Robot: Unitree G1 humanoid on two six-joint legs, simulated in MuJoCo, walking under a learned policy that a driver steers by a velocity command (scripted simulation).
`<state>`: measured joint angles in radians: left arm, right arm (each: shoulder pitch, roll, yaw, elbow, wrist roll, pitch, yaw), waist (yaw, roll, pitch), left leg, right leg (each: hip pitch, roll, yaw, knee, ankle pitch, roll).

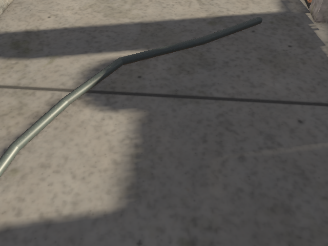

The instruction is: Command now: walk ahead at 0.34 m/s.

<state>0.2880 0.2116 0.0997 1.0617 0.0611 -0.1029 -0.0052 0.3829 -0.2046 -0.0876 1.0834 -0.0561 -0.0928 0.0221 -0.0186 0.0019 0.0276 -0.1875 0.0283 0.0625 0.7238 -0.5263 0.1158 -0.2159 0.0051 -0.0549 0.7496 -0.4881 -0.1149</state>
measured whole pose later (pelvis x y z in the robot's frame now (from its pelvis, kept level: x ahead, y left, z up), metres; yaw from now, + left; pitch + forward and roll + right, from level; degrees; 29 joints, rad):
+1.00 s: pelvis +0.49 -0.03 -0.14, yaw -1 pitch +4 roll +2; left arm 0.15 0.21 0.06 0.88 -0.01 -0.10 -0.01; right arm 0.28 -0.26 -0.07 1.00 0.02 -0.09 -0.01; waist -0.02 0.02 -0.04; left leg -0.49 0.02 -0.02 1.12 -0.36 0.06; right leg -0.39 0.00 -0.03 0.52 -0.20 -0.05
